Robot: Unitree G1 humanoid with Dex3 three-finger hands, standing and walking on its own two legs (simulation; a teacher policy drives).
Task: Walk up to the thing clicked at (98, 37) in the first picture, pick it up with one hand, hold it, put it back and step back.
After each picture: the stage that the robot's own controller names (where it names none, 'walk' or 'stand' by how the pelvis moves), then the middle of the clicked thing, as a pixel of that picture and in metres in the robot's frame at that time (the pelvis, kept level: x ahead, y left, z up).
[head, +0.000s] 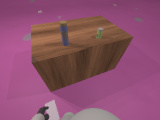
stand; (99, 33) +0.97 -0.08 +0.00
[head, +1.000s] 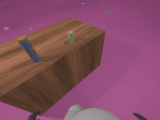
walk; (71, 37) +0.82 +0.26 +0.02
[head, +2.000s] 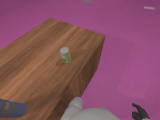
stand; (65, 55) +0.44 +0.25 +0.02
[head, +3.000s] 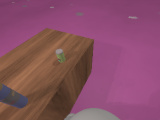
walk; (60, 55) +0.54 +0.28 -0.01
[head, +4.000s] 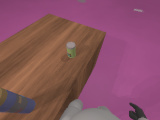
stand; (71, 50) +0.48 +0.23 +0.03
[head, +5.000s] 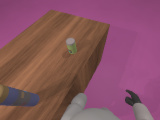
stand; (71, 46) +0.50 +0.23 +0.02
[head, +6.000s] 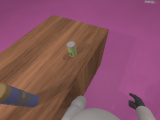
stand; (72, 49) +0.50 +0.23 +0.02
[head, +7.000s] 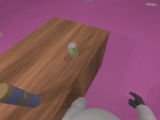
stand; (73, 50) +0.50 +0.22 +0.02
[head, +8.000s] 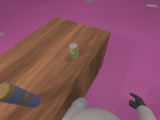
stand; (74, 50) +0.50 +0.21 +0.02
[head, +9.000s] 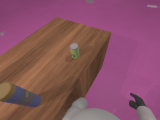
stand; (74, 51) +0.50 +0.20 +0.02
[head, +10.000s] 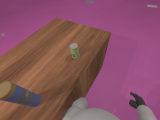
stand; (74, 50) +0.51 +0.20 +0.02
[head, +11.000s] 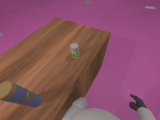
stand; (75, 50) +0.51 +0.20 +0.02
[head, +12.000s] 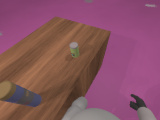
stand; (74, 50) +0.51 +0.20 +0.02
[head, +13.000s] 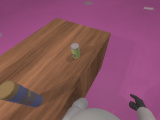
stand; (75, 51) +0.51 +0.20 +0.02
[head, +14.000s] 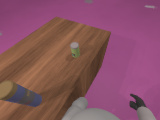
stand; (75, 50) +0.51 +0.20 +0.02
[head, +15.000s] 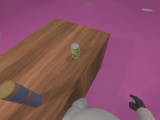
stand; (75, 51) +0.51 +0.20 +0.02
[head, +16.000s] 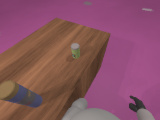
stand; (75, 51) +0.51 +0.20 +0.02
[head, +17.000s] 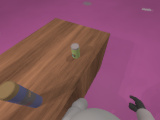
stand; (75, 51) +0.51 +0.20 +0.02
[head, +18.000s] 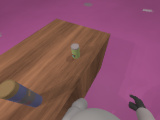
stand; (75, 51) +0.51 +0.20 +0.02
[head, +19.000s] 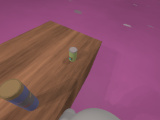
stand; (72, 54) +0.52 +0.18 +0.00
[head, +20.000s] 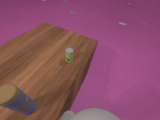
stand; (69, 55) +0.51 +0.19 +0.00
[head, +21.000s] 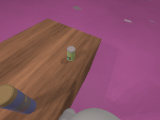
stand; (71, 53) +0.51 +0.19 +0.00
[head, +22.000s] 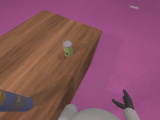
rise first; (68, 48) +0.50 +0.22 +0.00
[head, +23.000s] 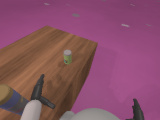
rise first; (67, 57) +0.49 +0.23 +0.00
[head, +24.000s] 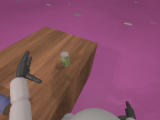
go down; (65, 59) +0.48 +0.22 +0.01
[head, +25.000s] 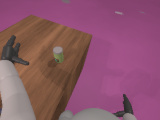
go down; (58, 55) +0.47 +0.22 +0.02
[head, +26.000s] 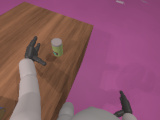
close in; (57, 47) +0.48 +0.22 +0.05
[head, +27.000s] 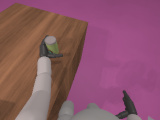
close; (52, 46) +0.49 +0.23 +0.07
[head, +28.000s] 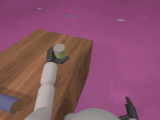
lift; (60, 54) +0.38 +0.19 +0.18
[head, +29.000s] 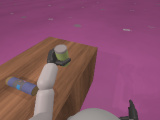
hold; (62, 56) +0.32 +0.18 +0.23
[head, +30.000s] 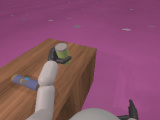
hold; (63, 54) +0.34 +0.17 +0.23
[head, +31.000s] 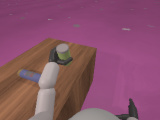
hold; (64, 55) +0.33 +0.16 +0.23
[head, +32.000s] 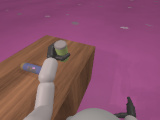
crouch; (62, 51) +0.36 +0.18 +0.23
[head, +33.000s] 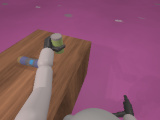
crouch; (57, 44) +0.45 +0.21 +0.20
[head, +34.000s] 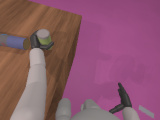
lower; (45, 40) +0.51 +0.23 +0.07
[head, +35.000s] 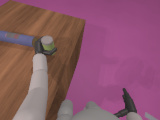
lower; (48, 46) +0.48 +0.23 +0.07
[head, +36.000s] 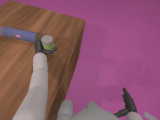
lower; (48, 45) +0.49 +0.23 +0.07
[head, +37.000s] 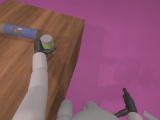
lower; (48, 45) +0.49 +0.23 +0.07
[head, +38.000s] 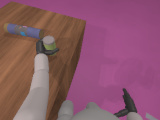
open; (50, 46) +0.48 +0.23 +0.06
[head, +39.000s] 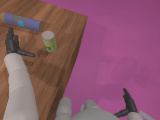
rise; (50, 42) +0.49 +0.23 +0.07
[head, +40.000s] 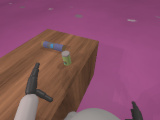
sink last; (66, 58) +0.48 +0.23 +0.03
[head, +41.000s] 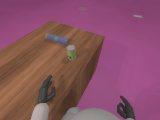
stand; (71, 52) +0.50 +0.20 +0.03
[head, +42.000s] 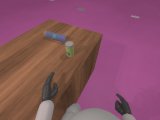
stand; (69, 49) +0.53 +0.21 +0.06
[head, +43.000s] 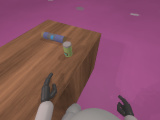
stand; (67, 49) +0.52 +0.22 +0.06
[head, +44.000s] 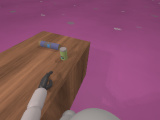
stand; (63, 53) +0.60 +0.24 +0.02
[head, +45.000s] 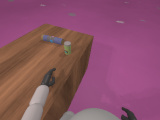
stand; (67, 48) +0.63 +0.24 +0.00
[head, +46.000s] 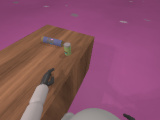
stand; (67, 49) +0.63 +0.24 +0.00
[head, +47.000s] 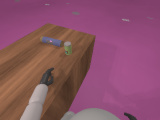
walk; (68, 48) +0.62 +0.23 +0.00
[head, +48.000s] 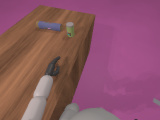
walk; (70, 29) +0.74 +0.16 +0.02
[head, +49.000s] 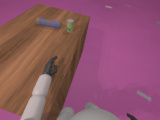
walk; (70, 26) +0.87 +0.17 +0.02
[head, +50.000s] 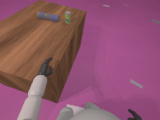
walk; (68, 17) +1.06 +0.25 +0.01
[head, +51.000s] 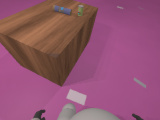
stand; (80, 10) +1.25 +0.22 +0.02
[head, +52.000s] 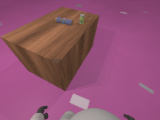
stand; (81, 19) +1.26 +0.18 -0.01
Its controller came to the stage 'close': yes
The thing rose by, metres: 0.23
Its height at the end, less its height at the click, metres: +0.00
